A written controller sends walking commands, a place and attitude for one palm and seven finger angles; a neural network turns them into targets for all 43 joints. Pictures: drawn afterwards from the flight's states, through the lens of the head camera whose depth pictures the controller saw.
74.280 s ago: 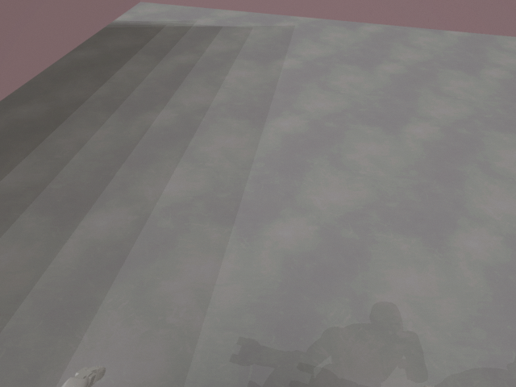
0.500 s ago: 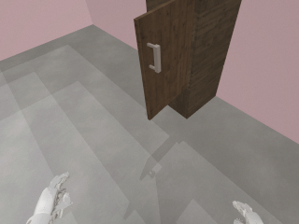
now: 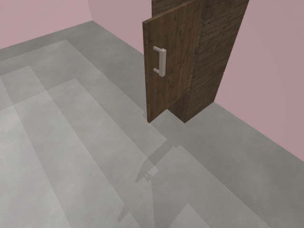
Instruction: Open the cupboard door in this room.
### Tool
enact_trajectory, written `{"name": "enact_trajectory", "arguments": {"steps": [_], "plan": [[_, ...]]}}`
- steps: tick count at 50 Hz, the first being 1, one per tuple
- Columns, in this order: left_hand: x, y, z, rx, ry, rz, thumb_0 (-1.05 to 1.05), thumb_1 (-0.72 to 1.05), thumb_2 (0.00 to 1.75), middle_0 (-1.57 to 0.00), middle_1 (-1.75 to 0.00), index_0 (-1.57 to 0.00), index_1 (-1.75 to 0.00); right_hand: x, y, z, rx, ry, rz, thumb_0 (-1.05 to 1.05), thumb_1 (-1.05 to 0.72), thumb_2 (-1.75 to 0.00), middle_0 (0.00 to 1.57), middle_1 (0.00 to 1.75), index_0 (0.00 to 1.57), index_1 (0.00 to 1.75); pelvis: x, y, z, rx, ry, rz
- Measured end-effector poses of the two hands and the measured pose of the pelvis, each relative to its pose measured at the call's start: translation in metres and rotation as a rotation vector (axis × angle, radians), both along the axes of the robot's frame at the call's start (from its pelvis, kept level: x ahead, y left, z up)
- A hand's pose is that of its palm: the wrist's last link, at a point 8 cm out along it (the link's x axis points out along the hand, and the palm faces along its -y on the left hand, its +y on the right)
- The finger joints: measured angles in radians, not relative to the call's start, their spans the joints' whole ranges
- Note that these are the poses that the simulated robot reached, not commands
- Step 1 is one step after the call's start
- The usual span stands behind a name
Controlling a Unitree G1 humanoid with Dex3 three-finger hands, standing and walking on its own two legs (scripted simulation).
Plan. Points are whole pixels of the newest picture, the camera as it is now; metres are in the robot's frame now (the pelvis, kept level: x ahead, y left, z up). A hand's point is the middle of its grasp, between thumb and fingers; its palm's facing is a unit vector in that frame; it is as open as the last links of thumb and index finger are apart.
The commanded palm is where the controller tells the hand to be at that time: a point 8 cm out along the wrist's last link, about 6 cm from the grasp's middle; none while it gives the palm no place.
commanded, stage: let the arm hang, fingers relaxed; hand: left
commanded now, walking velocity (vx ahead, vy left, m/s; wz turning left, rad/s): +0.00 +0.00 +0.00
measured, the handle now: (159, 61) +0.75 +0.02 +0.02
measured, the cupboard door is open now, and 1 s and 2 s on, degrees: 96 96 96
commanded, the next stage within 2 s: look to check the result in 0.44 s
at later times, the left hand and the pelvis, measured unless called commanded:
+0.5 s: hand out of the picture +0.02 +0.17 -0.18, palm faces +0.00 -0.98 -0.19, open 7.3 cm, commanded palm none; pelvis +0.01 +0.00 +0.00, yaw +0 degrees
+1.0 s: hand out of the picture +0.03 +0.20 -0.17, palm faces +0.00 -0.97 -0.26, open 7.3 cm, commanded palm none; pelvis +0.03 +0.00 +0.00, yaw +0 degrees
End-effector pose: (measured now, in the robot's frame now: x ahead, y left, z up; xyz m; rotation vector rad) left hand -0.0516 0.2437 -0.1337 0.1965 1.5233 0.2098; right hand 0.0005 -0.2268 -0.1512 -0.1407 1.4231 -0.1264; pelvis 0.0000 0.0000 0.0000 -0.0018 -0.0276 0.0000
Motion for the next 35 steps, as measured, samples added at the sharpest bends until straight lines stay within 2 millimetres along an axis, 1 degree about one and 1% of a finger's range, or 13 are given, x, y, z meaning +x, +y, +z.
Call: {"name": "enact_trajectory", "arguments": {"steps": [6,12,17,21,25,35], "plan": [[0.023,-0.001,-0.001,0.004,-0.058,-0.02,0.01,0.91,0.89,-0.2,-0.3,-0.2,-0.3,-0.001,0.009,-0.003,0.022,-0.004,-0.019,0.01,-0.91,-0.9,0.2,0.3,0.2,0.3,0.001,0.001,0.0,0.005,-0.005,-0.006],[0.049,-0.012,-0.006,-0.028,-0.114,-0.04,0.0,0.91,0.89,-0.2,-0.3,-0.2,-0.3,-0.003,0.007,-0.001,0.013,-0.003,-0.035,0.0,-0.92,-0.9,0.2,0.3,0.2,0.3,0.004,0.001,0.001,0.008,-0.004,-0.01],[0.062,-0.022,-0.01,-0.056,-0.139,-0.046,0.0,0.91,0.89,-0.2,-0.3,-0.2,-0.3,-0.005,0.004,0.002,-0.001,0.006,-0.042,0.0,-0.91,-0.9,0.2,0.3,0.2,0.3,0.007,0.0,0.001,0.009,-0.001,-0.01],[0.067,-0.026,-0.012,-0.068,-0.14,-0.045,0.0,0.91,0.89,-0.2,-0.3,-0.2,-0.3,-0.005,0.001,0.005,-0.013,0.012,-0.044,0.0,-0.91,-0.9,0.2,0.3,0.19,0.3,0.01,-0.001,0.001,0.008,0.0,-0.009],[0.066,-0.026,-0.012,-0.069,-0.13,-0.039,0.0,0.91,0.89,-0.2,-0.3,-0.2,-0.3,-0.001,-0.001,0.006,-0.021,0.014,-0.042,0.0,-0.91,-0.9,0.2,0.3,0.19,0.3,0.012,-0.002,0.001,0.007,0.001,-0.008],[0.059,-0.014,-0.008,-0.037,-0.089,-0.031,0.0,0.91,0.89,-0.2,-0.3,-0.2,-0.3,0.018,-0.006,0.006,-0.027,-0.007,-0.028,0.0,-0.91,-0.9,0.2,0.3,0.19,0.3,0.018,-0.002,0.002,0.006,0.004,-0.009]]}}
